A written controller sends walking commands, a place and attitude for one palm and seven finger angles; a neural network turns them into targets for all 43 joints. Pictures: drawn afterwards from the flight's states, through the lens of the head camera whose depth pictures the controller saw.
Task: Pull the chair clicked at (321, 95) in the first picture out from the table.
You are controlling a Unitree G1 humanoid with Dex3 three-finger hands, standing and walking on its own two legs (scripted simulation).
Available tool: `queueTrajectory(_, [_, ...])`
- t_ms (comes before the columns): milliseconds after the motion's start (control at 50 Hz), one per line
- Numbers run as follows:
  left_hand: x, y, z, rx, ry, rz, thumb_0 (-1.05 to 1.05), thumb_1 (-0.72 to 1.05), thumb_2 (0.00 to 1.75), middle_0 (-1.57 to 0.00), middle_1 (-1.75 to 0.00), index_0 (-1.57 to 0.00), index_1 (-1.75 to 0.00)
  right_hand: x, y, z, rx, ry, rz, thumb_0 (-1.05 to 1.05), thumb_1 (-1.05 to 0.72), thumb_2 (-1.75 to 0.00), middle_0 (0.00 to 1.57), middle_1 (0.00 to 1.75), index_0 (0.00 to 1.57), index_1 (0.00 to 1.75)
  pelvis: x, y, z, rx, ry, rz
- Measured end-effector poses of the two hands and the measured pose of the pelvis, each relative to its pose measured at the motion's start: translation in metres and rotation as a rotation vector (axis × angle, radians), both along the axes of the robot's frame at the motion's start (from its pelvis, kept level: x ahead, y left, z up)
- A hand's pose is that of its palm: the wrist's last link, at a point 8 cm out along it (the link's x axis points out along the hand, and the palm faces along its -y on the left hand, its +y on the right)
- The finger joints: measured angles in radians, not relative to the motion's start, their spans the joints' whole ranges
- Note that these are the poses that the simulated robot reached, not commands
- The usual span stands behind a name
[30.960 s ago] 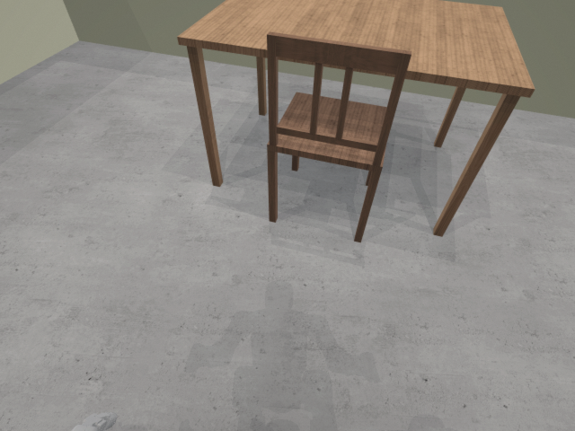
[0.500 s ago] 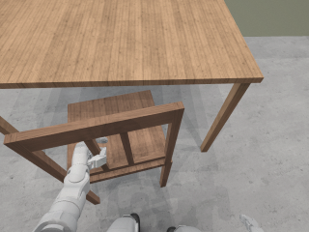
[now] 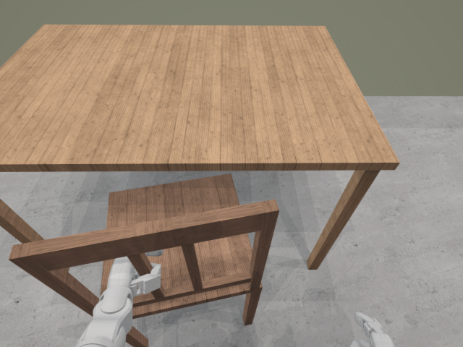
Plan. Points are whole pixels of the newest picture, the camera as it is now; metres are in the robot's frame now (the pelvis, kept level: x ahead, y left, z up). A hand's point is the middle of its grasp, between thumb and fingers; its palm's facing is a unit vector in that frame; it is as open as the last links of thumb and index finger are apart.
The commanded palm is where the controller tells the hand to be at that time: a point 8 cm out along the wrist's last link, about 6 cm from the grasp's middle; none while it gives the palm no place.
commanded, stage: stop walking, hand still on the chair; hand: left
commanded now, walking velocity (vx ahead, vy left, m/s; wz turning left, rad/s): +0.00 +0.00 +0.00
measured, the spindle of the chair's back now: (148, 275) +0.27 +0.20 -0.12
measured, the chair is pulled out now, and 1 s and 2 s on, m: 0.12 0.12 0.12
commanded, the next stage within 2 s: open the thumb and straighten the fingers in 0.36 s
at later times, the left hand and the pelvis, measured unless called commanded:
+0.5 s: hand (154, 275) +0.26 +0.17 -0.08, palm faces +0.14 -0.98 -0.15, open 5.6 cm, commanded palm +0.23 +0.22 -0.06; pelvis +0.02 +0.00 +0.00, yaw +1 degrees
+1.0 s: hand (150, 274) +0.27 +0.18 -0.09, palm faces +0.14 -0.98 -0.17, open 14.9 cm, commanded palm +0.24 +0.23 -0.07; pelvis +0.00 +0.01 -0.05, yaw +2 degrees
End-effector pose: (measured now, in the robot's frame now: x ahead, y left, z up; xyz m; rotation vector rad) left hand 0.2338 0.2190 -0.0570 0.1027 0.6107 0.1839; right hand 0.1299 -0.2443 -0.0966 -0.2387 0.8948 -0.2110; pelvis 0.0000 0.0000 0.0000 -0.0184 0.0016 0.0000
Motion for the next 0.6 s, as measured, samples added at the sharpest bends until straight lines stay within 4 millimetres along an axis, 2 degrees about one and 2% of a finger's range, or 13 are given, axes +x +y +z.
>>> queueTrajectory(100, [0.000, 0.000, 0.000, -0.002, 0.005, 0.004, 0.10, 0.65, 0.82, -0.28, -1.15, -0.50, -1.45, 0.014, 0.002, 0.003, 0.005, -0.019, 0.014, 0.00, -0.90, -0.89, 0.21, 0.30, 0.20, 0.30, 0.008, 0.000, 0.001, 0.002, 0.002, 0.003])
queueTrajectory(200, [0.001, 0.000, 0.000, -0.003, 0.008, 0.005, 0.10, 0.65, 0.82, -0.28, -1.15, -0.50, -1.45, 0.019, 0.003, 0.002, 0.010, -0.012, 0.019, 0.00, -0.90, -0.89, 0.21, 0.30, 0.20, 0.30, 0.013, 0.000, 0.001, 0.004, 0.005, 0.005])
queueTrajectory(480, [0.001, 0.000, 0.000, -0.001, 0.010, 0.002, 0.10, 0.65, 0.82, -0.28, -1.16, -0.50, -1.45, 0.011, 0.005, -0.004, 0.020, 0.033, 0.010, 0.01, -0.90, -0.89, 0.21, 0.30, 0.20, 0.30, 0.018, 0.000, 0.002, 0.006, 0.008, 0.006])
queueTrajectory(600, [0.006, 0.005, -0.006, -0.007, -0.019, -0.011, 0.06, 0.56, 0.77, -0.36, -1.28, -0.50, -1.45, 0.006, -0.004, -0.010, 0.061, 0.008, 0.009, 0.01, -0.90, -0.89, 0.21, 0.30, 0.20, 0.30, 0.012, -0.001, -0.012, 0.013, 0.097, 0.022])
